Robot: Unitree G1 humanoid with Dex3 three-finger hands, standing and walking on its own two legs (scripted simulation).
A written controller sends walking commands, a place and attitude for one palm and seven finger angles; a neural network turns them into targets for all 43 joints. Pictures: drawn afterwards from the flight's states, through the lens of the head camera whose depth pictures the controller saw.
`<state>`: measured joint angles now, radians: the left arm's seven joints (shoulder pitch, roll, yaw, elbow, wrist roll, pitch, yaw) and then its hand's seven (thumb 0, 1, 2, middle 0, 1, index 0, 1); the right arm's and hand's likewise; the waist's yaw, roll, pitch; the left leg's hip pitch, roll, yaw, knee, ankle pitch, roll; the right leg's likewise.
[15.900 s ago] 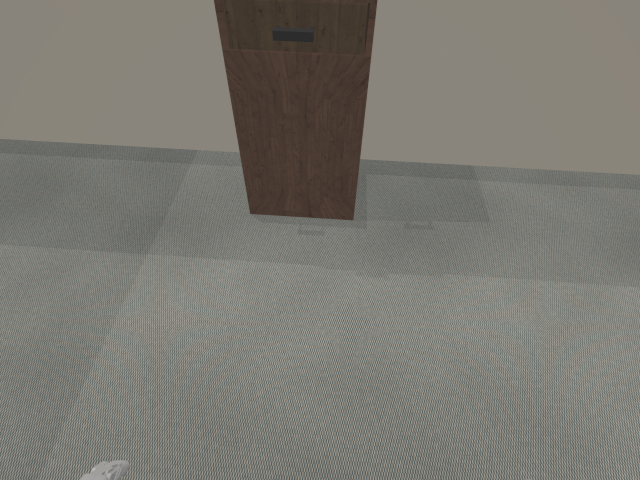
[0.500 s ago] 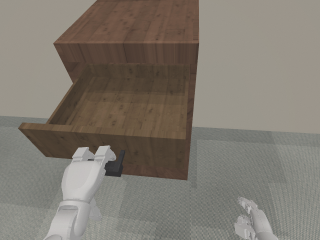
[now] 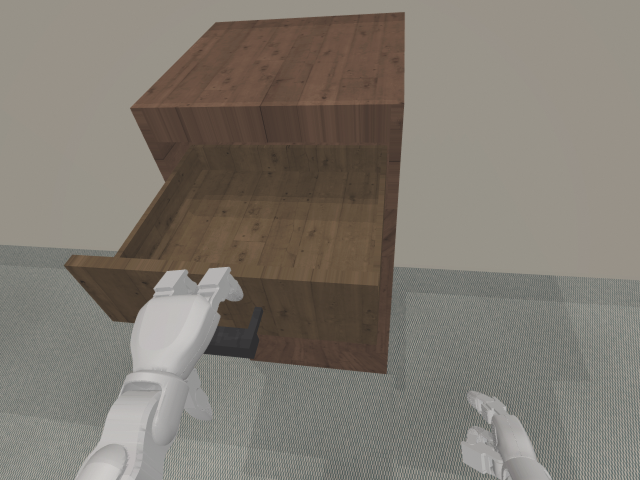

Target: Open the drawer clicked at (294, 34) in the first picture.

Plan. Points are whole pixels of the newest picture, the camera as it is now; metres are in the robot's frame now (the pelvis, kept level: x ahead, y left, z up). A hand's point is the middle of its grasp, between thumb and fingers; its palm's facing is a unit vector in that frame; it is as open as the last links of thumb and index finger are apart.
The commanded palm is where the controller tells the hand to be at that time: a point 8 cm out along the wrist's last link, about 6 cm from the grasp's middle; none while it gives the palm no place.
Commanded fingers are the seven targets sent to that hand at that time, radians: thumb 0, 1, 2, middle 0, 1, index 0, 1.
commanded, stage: lift the hand off the handle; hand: left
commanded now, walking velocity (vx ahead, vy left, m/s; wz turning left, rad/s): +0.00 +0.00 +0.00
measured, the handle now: (216, 325) +0.29 +0.19 +0.04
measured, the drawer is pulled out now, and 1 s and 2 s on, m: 0.30 0.30 0.30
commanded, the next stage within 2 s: draw the hand back to the body in 0.90 s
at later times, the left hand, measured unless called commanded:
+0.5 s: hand (182, 305) +0.25 +0.18 +0.14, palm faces +0.14 -0.11 -0.98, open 13.9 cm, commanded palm +0.21 +0.19 +0.20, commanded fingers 0.00 -0.50 0.30 -0.30 -1.20 -0.30 -1.20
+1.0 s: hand (169, 275) +0.26 +0.19 +0.18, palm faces +0.15 -0.12 -0.98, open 13.9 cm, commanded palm +0.21 +0.19 +0.24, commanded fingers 0.00 -0.50 0.30 -0.30 -1.20 -0.30 -1.20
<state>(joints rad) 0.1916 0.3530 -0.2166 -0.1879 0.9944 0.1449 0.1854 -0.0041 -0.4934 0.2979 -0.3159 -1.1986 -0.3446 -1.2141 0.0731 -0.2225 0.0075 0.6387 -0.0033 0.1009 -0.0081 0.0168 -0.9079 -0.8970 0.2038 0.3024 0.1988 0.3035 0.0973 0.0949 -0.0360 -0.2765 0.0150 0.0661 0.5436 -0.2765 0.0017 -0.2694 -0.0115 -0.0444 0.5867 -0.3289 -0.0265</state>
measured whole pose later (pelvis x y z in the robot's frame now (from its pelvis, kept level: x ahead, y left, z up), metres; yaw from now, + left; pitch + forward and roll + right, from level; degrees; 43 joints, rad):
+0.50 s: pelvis +0.00 +0.00 +0.01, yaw +1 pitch -2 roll +1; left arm 0.12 0.44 -0.15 -0.36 0.91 0.17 0.01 0.00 -0.49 0.30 -0.32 -1.20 -0.32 -1.20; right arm 0.03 -0.24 0.04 0.64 0.02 0.13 0.02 0.02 -0.91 -0.90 0.20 0.30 0.20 0.30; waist 0.11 0.13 -0.01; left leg -0.16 0.02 0.05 0.42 -0.22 -0.01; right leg -0.15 0.00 -0.06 0.46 -0.28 -0.03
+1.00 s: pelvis -0.01 +0.00 +0.01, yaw +1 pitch -3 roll +1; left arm -0.01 0.50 -0.10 -0.37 0.82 0.21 -0.12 0.00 -0.50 0.30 -0.31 -1.20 -0.32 -1.20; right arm 0.01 -0.26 0.05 0.62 0.04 0.13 0.03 0.02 -0.91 -0.90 0.20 0.30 0.20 0.30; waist 0.10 0.14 0.00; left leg -0.16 0.01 0.05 0.40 -0.20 0.00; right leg -0.15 -0.01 -0.06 0.45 -0.26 -0.03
